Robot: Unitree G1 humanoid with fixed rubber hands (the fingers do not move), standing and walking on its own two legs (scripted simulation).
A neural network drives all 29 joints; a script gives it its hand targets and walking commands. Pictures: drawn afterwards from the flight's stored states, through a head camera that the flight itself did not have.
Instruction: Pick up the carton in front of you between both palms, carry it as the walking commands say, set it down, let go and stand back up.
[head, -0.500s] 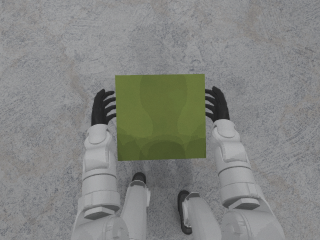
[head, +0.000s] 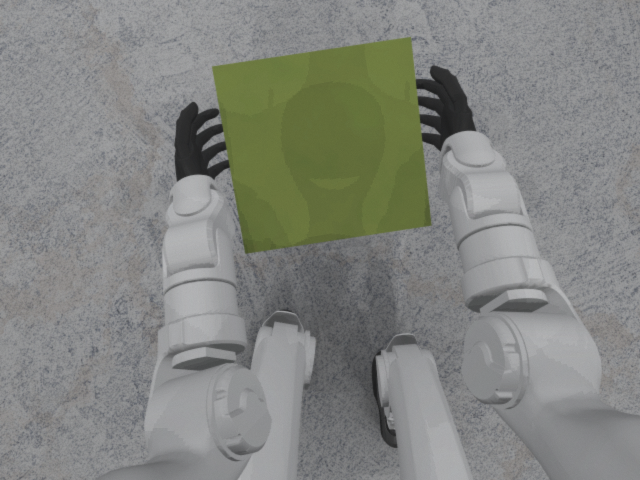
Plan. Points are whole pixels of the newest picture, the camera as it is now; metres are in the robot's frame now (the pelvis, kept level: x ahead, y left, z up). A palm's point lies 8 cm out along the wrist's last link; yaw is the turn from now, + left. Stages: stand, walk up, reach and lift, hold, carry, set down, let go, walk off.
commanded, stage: set down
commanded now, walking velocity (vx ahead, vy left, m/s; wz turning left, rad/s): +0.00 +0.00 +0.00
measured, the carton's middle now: (321, 158) +0.51 +0.08 -0.19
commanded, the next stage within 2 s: none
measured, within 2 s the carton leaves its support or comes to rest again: rests again in 1.42 s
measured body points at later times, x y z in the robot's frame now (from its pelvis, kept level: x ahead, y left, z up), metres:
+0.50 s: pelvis -0.01 -0.02 -0.10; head +0.34 +0.01 +0.17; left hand +0.46 +0.23 -0.24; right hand +0.57 -0.05 -0.25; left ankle +0.12 +0.14 -0.53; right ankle +0.06 -0.13 -0.53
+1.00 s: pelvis -0.01 -0.03 -0.15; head +0.38 -0.01 +0.07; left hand +0.48 +0.24 -0.33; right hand +0.60 -0.03 -0.34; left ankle +0.12 +0.14 -0.53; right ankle +0.06 -0.13 -0.53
